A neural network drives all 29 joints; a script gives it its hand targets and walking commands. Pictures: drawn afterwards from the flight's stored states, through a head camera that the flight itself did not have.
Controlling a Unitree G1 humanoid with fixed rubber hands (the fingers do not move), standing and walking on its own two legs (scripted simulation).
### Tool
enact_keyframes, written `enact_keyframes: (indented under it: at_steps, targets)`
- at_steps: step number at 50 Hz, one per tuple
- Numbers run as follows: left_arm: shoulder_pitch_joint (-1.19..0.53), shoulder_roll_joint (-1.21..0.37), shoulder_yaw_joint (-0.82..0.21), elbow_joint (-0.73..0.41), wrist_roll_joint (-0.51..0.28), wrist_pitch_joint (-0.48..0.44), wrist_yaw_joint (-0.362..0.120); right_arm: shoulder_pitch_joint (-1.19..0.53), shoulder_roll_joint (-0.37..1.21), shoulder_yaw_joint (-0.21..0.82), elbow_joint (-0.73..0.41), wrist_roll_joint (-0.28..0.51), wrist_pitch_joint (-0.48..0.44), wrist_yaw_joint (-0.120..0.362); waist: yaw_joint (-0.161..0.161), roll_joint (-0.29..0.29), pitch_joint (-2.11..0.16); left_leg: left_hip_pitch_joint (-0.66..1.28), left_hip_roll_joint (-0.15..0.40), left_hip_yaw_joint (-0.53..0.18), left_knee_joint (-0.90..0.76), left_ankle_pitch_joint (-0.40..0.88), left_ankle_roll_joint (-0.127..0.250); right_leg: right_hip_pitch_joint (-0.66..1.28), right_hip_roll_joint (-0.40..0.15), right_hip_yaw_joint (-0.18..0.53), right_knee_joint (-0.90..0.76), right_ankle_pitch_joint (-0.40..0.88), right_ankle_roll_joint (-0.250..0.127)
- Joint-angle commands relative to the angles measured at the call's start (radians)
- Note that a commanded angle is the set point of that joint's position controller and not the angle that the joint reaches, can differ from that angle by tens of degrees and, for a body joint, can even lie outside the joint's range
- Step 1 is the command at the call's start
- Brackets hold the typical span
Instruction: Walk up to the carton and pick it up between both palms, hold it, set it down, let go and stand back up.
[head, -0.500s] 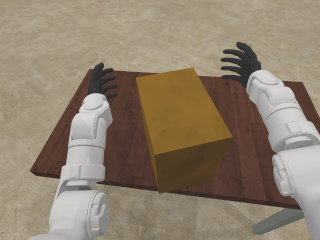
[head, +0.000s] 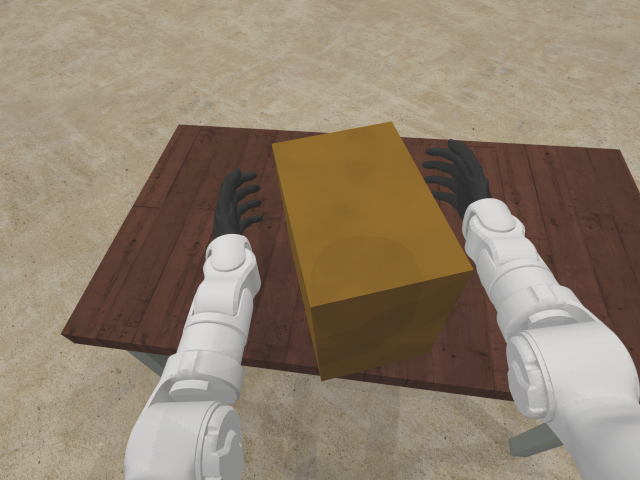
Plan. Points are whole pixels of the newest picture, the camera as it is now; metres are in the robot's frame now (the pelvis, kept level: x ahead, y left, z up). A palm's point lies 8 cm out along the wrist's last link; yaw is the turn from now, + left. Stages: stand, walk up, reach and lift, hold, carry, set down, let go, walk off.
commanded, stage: reach and lift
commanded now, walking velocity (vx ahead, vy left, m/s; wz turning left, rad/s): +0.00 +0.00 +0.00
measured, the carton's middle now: (355, 256) +0.41 +0.03 +0.01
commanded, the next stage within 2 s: none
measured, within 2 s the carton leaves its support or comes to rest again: neither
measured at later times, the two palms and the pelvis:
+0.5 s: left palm (246, 234) +0.38 +0.17 +0.07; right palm (453, 199) +0.47 -0.09 +0.08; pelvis +0.00 -0.01 +0.00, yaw +0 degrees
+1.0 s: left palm (244, 235) +0.38 +0.17 +0.08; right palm (444, 203) +0.46 -0.07 +0.09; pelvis +0.00 -0.01 +0.00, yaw +1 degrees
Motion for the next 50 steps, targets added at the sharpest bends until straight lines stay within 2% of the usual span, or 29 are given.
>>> enact_keyframes:
  at_steps: [1, 3, 5, 12, 13, 14, 16, 17, 19, 20, 23, 25, 27, 28, 32, 33, 34, 36, 37, 38, 42, 43, 44, 45, 49, 50]
  targets:
    - [-0.354, 0.047, -0.009, -0.158, 0.025, -0.086, 0.01, -0.434, -0.15, -0.006, -0.128, 0.016, -0.077, -0.01, 0.003, -0.073, -0.602, -0.025, -0.044, 0.091, -0.003, 0.359, -0.017, 0.544, 0.001, 0.02, 0.085, 0.277, 0.041]
    - [-0.376, 0.057, -0.009, -0.145, 0.003, -0.097, 0.014, -0.473, -0.143, 0.014, -0.155, 0.033, -0.08, -0.018, 0.013, -0.108, -0.604, -0.054, -0.045, 0.095, 0.0, 0.32, -0.006, 0.533, -0.002, 0.026, 0.084, 0.248, 0.047]
    - [-0.378, 0.064, -0.005, -0.131, -0.007, -0.114, 0.014, -0.474, -0.123, 0.04, -0.163, 0.054, -0.081, -0.026, 0.022, -0.117, -0.632, -0.091, -0.048, 0.1, 0.006, 0.314, 0.002, 0.568, -0.012, 0.04, 0.099, 0.289, 0.055]
    - [-0.411, 0.046, 0.002, -0.087, -0.003, -0.141, 0.01, -0.466, -0.093, 0.043, -0.103, 0.061, -0.07, -0.039, 0.008, -0.099, -0.631, -0.088, -0.047, 0.096, 0.011, 0.316, -0.01, 0.536, -0.017, 0.046, 0.099, 0.276, 0.052]
    - [-0.407, 0.044, 0.01, -0.097, 0.004, -0.145, 0.012, -0.461, -0.093, 0.043, -0.098, 0.06, -0.072, -0.041, 0.015, -0.094, -0.63, -0.087, -0.047, 0.096, 0.014, 0.331, -0.011, 0.539, -0.015, 0.045, 0.1, 0.284, 0.05]
    - [-0.407, 0.038, 0.008, -0.097, 0.005, -0.147, 0.011, -0.465, -0.087, 0.036, -0.105, 0.055, -0.073, -0.042, 0.009, -0.097, -0.628, -0.085, -0.048, 0.095, 0.014, 0.331, -0.013, 0.534, -0.013, 0.042, 0.097, 0.281, 0.051]
    - [-0.413, 0.031, 0.012, -0.111, 0.009, -0.152, 0.013, -0.482, -0.078, 0.028, -0.132, 0.043, -0.079, -0.044, 0.015, -0.095, -0.651, -0.086, -0.048, 0.095, 0.019, 0.339, -0.011, 0.531, -0.014, 0.041, 0.098, 0.272, 0.052]
    - [-0.414, 0.012, 0.003, -0.103, 0.011, -0.15, 0.012, -0.484, -0.07, 0.017, -0.126, 0.032, -0.078, -0.045, 0.0, -0.098, -0.659, -0.073, -0.046, 0.089, 0.018, 0.335, -0.011, 0.525, -0.014, 0.037, 0.096, 0.269, 0.053]
    - [-0.412, 0.022, 0.039, -0.076, 0.027, -0.148, 0.007, -0.492, -0.039, 0.014, -0.141, 0.012, -0.069, -0.051, 0.012, -0.142, -0.635, -0.107, -0.051, 0.098, 0.005, 0.296, 0.007, 0.547, -0.023, 0.046, 0.097, 0.268, 0.066]
    - [-0.422, 0.014, 0.039, -0.074, 0.028, -0.151, 0.005, -0.496, -0.028, 0.003, -0.141, -0.001, -0.068, -0.055, 0.009, -0.144, -0.622, -0.121, -0.051, 0.098, -0.001, 0.28, 0.008, 0.551, -0.027, 0.047, 0.1, 0.26, 0.068]
    - [-0.426, -0.02, 0.056, -0.093, 0.06, -0.153, 0.002, -0.481, 0.007, -0.023, -0.151, -0.033, -0.07, -0.061, 0.008, -0.119, -0.633, -0.091, -0.053, 0.101, 0.002, 0.315, 0.0, 0.548, -0.027, 0.043, 0.091, 0.267, 0.065]
    - [-0.438, -0.045, 0.071, -0.107, 0.085, -0.147, 0.003, -0.474, 0.045, -0.047, -0.151, -0.064, -0.06, -0.064, 0.004, -0.119, -0.611, -0.072, -0.052, 0.101, -0.01, 0.299, 0.005, 0.529, -0.029, 0.039, 0.077, 0.215, 0.065]
    - [-0.45, -0.059, 0.08, -0.125, 0.11, -0.139, 0.005, -0.468, 0.06, -0.086, -0.156, -0.104, -0.059, -0.075, -0.012, -0.108, -0.615, -0.059, -0.053, 0.104, -0.009, 0.312, 0.003, 0.537, -0.03, 0.037, 0.075, 0.239, 0.068]
    - [-0.463, -0.051, 0.098, -0.126, 0.126, -0.133, 0.009, -0.481, 0.059, -0.096, -0.164, -0.115, -0.057, -0.08, -0.004, -0.108, -0.609, -0.065, -0.054, 0.106, -0.015, 0.303, 0.005, 0.542, -0.028, 0.034, 0.076, 0.231, 0.069]
    - [-0.466, -0.106, 0.088, -0.148, 0.146, -0.109, 0.021, -0.485, 0.108, -0.105, -0.173, -0.132, -0.044, -0.089, -0.001, -0.089, -0.604, -0.015, -0.047, 0.107, -0.012, 0.333, 0.004, 0.512, -0.021, 0.022, 0.063, 0.204, 0.062]
    - [-0.478, -0.116, 0.077, -0.152, 0.147, -0.107, 0.023, -0.476, 0.114, -0.112, -0.161, -0.137, -0.043, -0.09, -0.014, -0.078, -0.611, -0.001, -0.047, 0.106, -0.007, 0.336, 0.0, 0.496, -0.022, 0.019, 0.058, 0.2, 0.06]
    - [-0.48, -0.127, 0.078, -0.139, 0.15, -0.104, 0.02, -0.478, 0.131, -0.109, -0.151, -0.139, -0.037, -0.087, -0.007, -0.072, -0.597, -0.002, -0.047, 0.105, -0.005, 0.339, 0.002, 0.49, -0.022, 0.022, 0.054, 0.184, 0.055]
    - [-0.473, -0.128, 0.088, -0.143, 0.154, -0.105, 0.015, -0.481, 0.148, -0.117, -0.178, -0.152, -0.042, -0.083, -0.003, -0.098, -0.611, -0.002, -0.047, 0.108, -0.003, 0.355, 0.006, 0.496, -0.02, 0.019, 0.056, 0.204, 0.057]
    - [-0.479, -0.133, 0.089, -0.158, 0.158, -0.109, 0.016, -0.488, 0.139, -0.126, -0.181, -0.157, -0.048, -0.078, 0.005, -0.083, -0.621, 0.005, -0.045, 0.107, -0.002, 0.37, 0.0, 0.492, -0.018, 0.016, 0.058, 0.205, 0.055]
    - [-0.488, -0.154, 0.08, -0.155, 0.16, -0.11, 0.014, -0.493, 0.155, -0.139, -0.174, -0.171, -0.05, -0.074, -0.009, -0.085, -0.617, 0.015, -0.044, 0.105, -0.001, 0.366, -0.001, 0.475, -0.018, 0.012, 0.05, 0.189, 0.052]
    - [-0.474, -0.173, 0.136, -0.142, 0.22, -0.107, -0.016, -0.457, 0.23, -0.188, -0.156, -0.252, -0.052, -0.054, -0.002, -0.107, -0.56, 0.008, -0.051, 0.122, -0.029, 0.331, 0.019, 0.506, -0.032, 0.011, 0.043, 0.178, 0.063]
    - [-0.475, -0.186, 0.138, -0.155, 0.236, -0.108, -0.022, -0.457, 0.235, -0.215, -0.155, -0.277, -0.06, -0.049, -0.005, -0.091, -0.571, 0.011, -0.05, 0.124, -0.032, 0.341, 0.014, 0.513, -0.033, 0.009, 0.045, 0.19, 0.062]
    - [-0.427, -0.16, 0.219, -0.086, 0.261, -0.109, -0.049, -0.424, 0.332, -0.177, -0.151, -0.274, -0.044, -0.048, 0.032, -0.137, -0.523, -0.013, -0.067, 0.142, -0.042, 0.285, 0.043, 0.564, -0.057, 0.029, 0.042, 0.182, 0.089]
    - [-0.435, -0.197, 0.204, -0.114, 0.269, -0.123, -0.068, -0.426, 0.369, -0.203, -0.142, -0.306, -0.053, -0.037, 0.025, -0.128, -0.528, -0.028, -0.06, 0.143, -0.068, 0.272, 0.044, 0.58, -0.058, 0.013, 0.049, 0.201, 0.094]
    - [-0.399, -0.445, 0.18, -0.105, 0.379, -0.112, -0.158, -0.367, 0.671, -0.27, -0.101, -0.517, -0.091, 0.049, 0.012, -0.113, -0.465, 0.021, -0.053, 0.165, -0.089, 0.307, 0.046, 0.578, -0.054, -0.013, 0.023, 0.203, 0.059]
    - [-0.381, -0.473, 0.171, -0.109, 0.392, -0.102, -0.175, -0.343, 0.701, -0.277, -0.099, -0.545, -0.099, 0.067, 0.005, -0.106, -0.452, 0.031, -0.052, 0.168, -0.095, 0.311, 0.048, 0.589, -0.054, -0.018, 0.02, 0.212, 0.054]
